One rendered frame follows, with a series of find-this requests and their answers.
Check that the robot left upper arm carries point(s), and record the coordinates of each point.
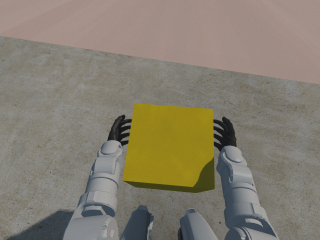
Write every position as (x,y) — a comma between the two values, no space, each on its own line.
(98,227)

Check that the robot shin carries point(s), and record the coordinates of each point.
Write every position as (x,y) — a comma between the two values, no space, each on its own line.
(142,207)
(191,210)

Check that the robot left hand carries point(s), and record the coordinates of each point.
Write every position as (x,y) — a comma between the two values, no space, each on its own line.
(116,130)

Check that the robot right forearm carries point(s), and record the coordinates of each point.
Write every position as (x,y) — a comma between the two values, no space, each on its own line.
(242,206)

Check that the robot right hand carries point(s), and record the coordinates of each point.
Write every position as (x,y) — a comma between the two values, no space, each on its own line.
(228,134)

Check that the robot right shin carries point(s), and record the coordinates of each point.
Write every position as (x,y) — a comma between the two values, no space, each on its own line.
(191,210)

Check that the carton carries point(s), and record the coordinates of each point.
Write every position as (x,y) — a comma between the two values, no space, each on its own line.
(171,148)

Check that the robot left shin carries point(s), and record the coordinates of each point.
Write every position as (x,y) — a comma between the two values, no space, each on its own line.
(142,207)

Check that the robot right upper arm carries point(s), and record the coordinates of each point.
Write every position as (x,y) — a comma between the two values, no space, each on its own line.
(244,233)

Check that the robot left forearm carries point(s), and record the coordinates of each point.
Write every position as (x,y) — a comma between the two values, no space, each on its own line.
(103,183)

